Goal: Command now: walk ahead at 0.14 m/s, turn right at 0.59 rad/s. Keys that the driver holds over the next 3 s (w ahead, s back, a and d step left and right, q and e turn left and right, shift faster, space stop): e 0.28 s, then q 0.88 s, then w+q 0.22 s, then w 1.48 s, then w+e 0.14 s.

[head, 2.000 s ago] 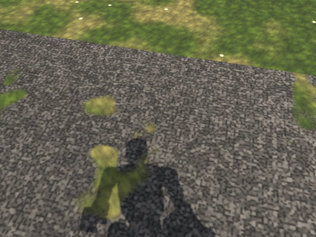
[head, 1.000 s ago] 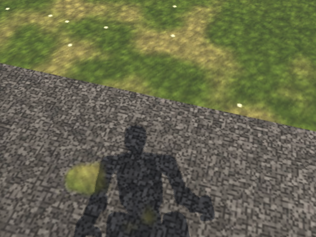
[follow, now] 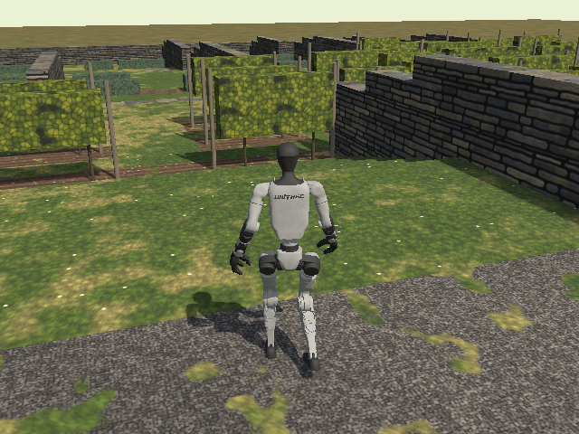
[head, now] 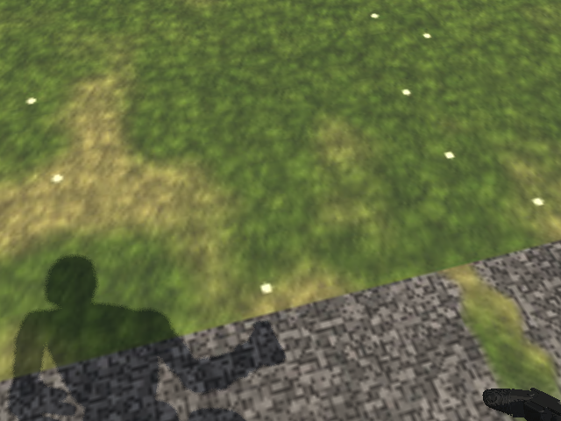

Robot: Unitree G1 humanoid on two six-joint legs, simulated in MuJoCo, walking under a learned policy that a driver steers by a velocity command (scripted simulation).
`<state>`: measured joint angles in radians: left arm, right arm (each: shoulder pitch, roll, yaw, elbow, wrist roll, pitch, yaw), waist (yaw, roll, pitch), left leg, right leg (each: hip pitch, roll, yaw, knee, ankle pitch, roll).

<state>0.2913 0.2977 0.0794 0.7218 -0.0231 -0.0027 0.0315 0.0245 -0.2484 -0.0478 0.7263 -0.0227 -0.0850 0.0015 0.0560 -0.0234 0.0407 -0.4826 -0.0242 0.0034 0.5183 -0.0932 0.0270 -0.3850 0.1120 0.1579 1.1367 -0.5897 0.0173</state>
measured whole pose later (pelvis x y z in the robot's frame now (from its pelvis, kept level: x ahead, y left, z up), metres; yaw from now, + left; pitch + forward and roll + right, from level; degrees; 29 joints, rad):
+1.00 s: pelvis +0.03 +0.01 +0.02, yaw +5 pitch +2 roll -2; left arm 0.10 0.32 0.10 0.75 0.01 0.03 0.06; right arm 0.20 -0.29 -0.06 0.73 0.01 0.01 0.00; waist -0.01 -0.03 0.04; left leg -0.27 -0.03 -0.02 0.48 -0.24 0.07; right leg -0.55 -0.01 0.03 1.13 -0.42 0.06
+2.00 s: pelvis +0.30 +0.15 +0.02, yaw +25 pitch +1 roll +1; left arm 0.22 0.32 0.05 0.76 -0.01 -0.08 -0.01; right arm 0.32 -0.27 -0.05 0.73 0.00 -0.08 0.03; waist -0.02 -0.04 0.01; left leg -0.19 -0.06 0.04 0.34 -0.18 0.07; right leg -0.62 -0.12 0.02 1.09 -0.22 0.00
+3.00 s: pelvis +0.81 +0.40 +0.02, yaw +23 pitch +1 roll +1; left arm 0.27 0.31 0.05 0.83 -0.03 -0.07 -0.01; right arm 0.23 -0.26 -0.05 0.76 -0.01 -0.09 0.03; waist 0.00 -0.04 0.03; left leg -0.28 -0.03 0.08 0.43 -0.17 0.06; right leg -0.47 -0.06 0.05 1.15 -0.33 -0.02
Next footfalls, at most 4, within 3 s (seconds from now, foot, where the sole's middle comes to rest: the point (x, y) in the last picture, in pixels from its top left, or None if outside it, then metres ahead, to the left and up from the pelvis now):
0.38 right None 0.07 -0.15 -0.76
0.82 left None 0.07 0.09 -0.76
1.36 right None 0.15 -0.12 -0.76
1.78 left None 0.29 0.25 -0.76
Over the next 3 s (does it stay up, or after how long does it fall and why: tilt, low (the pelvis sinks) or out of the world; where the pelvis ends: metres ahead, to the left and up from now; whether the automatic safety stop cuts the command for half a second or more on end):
stays up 0.81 0.40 0.02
